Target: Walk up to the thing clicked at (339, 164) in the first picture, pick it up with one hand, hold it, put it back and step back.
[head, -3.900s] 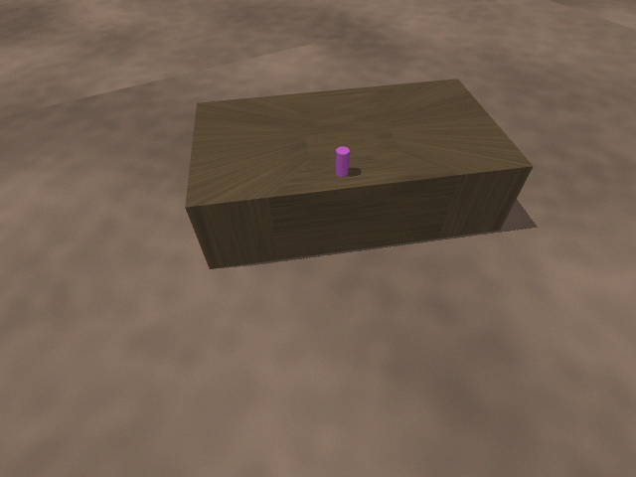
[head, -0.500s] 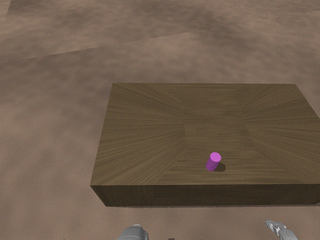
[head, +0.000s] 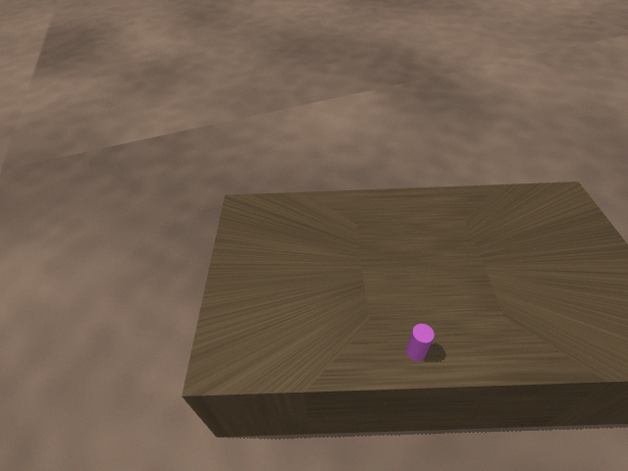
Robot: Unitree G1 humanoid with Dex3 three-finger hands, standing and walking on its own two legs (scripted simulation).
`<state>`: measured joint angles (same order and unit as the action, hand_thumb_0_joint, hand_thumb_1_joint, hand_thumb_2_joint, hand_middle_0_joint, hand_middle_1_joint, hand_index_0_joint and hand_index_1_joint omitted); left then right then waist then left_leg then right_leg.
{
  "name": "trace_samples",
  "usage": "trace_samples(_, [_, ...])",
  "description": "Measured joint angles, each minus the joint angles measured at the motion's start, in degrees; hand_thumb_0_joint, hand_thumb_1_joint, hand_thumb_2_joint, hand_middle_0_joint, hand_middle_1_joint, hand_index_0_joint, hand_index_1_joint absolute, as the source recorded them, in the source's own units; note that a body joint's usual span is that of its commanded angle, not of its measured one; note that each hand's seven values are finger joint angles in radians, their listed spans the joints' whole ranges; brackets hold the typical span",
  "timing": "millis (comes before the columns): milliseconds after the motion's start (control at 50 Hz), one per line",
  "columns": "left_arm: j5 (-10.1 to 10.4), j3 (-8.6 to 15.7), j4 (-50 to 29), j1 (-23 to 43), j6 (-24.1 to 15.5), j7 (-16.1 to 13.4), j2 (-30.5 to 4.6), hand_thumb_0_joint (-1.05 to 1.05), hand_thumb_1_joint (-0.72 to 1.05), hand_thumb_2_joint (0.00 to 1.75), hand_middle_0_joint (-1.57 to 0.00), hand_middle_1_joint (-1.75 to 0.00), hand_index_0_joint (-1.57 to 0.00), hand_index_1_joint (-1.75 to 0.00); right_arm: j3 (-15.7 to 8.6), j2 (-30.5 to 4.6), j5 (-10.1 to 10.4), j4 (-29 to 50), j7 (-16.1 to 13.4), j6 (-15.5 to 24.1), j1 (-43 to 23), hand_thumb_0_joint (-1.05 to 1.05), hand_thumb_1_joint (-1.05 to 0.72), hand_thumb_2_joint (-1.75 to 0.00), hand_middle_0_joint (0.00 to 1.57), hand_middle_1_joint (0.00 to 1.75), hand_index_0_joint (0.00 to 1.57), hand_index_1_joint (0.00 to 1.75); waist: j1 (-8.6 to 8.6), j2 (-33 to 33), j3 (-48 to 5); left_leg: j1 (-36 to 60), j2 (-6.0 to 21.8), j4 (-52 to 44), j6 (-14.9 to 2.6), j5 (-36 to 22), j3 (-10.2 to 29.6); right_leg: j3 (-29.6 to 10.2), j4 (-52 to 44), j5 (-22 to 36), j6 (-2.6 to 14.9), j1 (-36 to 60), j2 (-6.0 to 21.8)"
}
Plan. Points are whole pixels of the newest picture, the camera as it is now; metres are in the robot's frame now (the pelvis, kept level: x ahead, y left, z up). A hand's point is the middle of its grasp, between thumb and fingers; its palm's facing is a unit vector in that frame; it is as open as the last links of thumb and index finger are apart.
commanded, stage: walk up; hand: right
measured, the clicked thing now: (419, 342) +0.46 -0.21 -0.36
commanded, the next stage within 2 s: stand in 1.30 s
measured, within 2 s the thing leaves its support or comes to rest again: neither
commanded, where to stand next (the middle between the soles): +0.05 +0.00 m, yaw +0 degrees
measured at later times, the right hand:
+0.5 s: hand out of the picture +0.11 -0.23 -0.15, palm faces +0.00 +0.94 -0.33, open 7.4 cm
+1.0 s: hand out of the picture +0.11 -0.24 -0.15, palm faces -0.02 +0.95 -0.32, open 7.4 cm
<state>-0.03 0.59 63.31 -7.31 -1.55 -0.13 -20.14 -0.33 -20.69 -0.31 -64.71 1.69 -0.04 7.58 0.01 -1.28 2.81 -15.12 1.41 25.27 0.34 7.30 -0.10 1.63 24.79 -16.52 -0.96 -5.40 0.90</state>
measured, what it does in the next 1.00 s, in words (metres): stands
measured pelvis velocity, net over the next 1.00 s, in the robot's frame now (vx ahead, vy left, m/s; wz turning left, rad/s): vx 0.02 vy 0.01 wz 0.01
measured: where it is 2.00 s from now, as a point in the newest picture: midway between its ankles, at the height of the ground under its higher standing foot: outside the picture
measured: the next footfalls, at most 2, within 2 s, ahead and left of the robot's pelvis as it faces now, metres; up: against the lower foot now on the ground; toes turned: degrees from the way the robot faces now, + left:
none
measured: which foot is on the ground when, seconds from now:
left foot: down 0.00-1.00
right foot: down 0.00-1.00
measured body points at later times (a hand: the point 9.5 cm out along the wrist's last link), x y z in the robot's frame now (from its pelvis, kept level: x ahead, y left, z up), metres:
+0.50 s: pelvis +0.02 +0.02 +0.01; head +0.03 +0.02 +0.46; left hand +0.10 +0.32 -0.13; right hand +0.11 -0.28 -0.12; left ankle +0.07 +0.12 -0.74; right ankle -0.03 -0.13 -0.74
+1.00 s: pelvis +0.02 +0.01 +0.01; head +0.04 +0.01 +0.46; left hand +0.09 +0.31 -0.13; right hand +0.11 -0.29 -0.13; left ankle +0.07 +0.12 -0.74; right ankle -0.03 -0.13 -0.74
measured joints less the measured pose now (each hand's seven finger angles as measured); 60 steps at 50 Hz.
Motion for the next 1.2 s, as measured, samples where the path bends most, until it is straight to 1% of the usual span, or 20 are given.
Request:
trace_samples(120, [0.34,-0.10,-0.05,3.72,0.41,-0.11,-0.11,0.01,0.90,0.90,-0.20,-0.30,-0.20,-0.30,-0.10,0.47,-0.05,-0.98,-0.46,0.13,-1.53,0.01,-0.90,-0.90,0.20,0.30,0.20,0.30,0.58,1.47,0.24,0.84,-0.14,-1.52,-0.31,-0.33,-0.40,-0.32,-2.59,1.09,-0.33,1.19,0.17])
trace_samples(220, [0.11,-0.25,0.65,5.01,0.60,0.11,-0.21,0.01,0.90,0.90,-0.20,-0.30,-0.20,-0.30,-0.21,0.66,-0.16,-1.16,-0.56,0.36,-2.81,0.01,-0.90,-0.90,0.20,0.30,0.20,0.30,0.94,1.97,0.16,1.09,-0.43,-2.95,-0.64,-0.82,-0.71,-0.54,-4.59,2.00,-0.67,1.62,0.48])
trace_samples(420, [-0.04,-0.10,2.87,3.82,1.17,0.03,-0.31,0.01,0.90,0.90,-0.20,-0.30,-0.20,-0.30,-0.43,1.27,-0.16,-1.18,-0.74,0.48,-4.14,0.01,-0.90,-0.90,0.20,0.30,0.20,0.30,0.27,1.72,-0.03,2.19,-1.15,-4.18,-1.24,-0.85,-1.28,-0.94,-6.44,2.47,-1.38,2.89,1.27])
trace_samples(620, [-0.42,-0.17,3.93,1.66,1.30,-0.01,-0.24,0.01,0.90,0.90,-0.20,-0.30,-0.20,-0.30,-0.65,1.73,-0.28,-1.29,-0.62,0.09,-4.67,0.01,-0.90,-0.90,0.20,0.30,0.20,0.30,-0.53,1.15,-0.35,2.93,-1.74,-5.30,-1.42,-1.23,-1.23,-0.77,-6.90,2.46,-1.59,3.42,1.84])
trace_samples(900, [-0.70,0.06,3.68,0.59,0.93,-0.12,0.31,0.01,0.90,0.90,-0.20,-0.30,-0.20,-0.30,-0.59,1.22,-0.14,-1.39,-0.52,-0.25,-4.00,0.01,-0.90,-0.90,0.20,0.30,0.20,0.30,-0.48,0.71,-0.08,2.76,-1.48,-5.20,-0.88,-0.99,-0.31,0.12,-7.51,2.26,-1.15,3.88,1.41])
trace_samples(1200, [-0.68,0.38,2.37,2.30,0.99,-0.37,0.51,0.01,0.90,0.90,-0.20,-0.30,-0.20,-0.30,-0.66,1.29,-0.19,-1.22,-0.66,-0.49,-3.89,0.01,-0.90,-0.90,0.20,0.30,0.20,0.30,0.17,1.05,-0.38,3.23,-1.15,-4.78,-0.61,-0.38,-0.02,0.37,-8.34,2.23,-0.89,5.00,1.02])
